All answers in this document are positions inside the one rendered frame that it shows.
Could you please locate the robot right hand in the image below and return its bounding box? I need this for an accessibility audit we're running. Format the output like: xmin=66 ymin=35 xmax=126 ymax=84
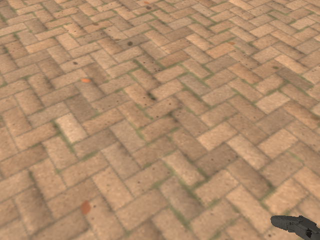
xmin=270 ymin=215 xmax=320 ymax=240

